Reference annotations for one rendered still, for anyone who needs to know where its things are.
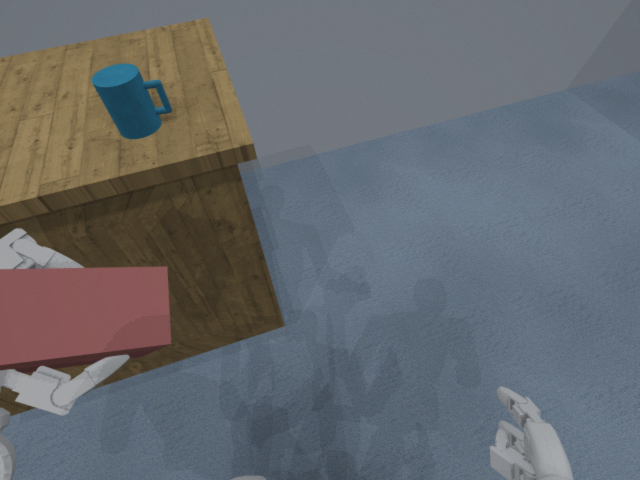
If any table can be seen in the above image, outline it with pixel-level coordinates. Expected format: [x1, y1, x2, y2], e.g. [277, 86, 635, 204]
[0, 18, 285, 416]

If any sponge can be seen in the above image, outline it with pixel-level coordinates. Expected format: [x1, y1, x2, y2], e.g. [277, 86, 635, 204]
[0, 266, 171, 373]

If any right robot hand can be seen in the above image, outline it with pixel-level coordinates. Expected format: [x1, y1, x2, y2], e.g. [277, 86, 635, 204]
[490, 386, 573, 480]

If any left robot hand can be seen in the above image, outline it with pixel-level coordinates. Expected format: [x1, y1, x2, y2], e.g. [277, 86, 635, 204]
[0, 228, 130, 416]

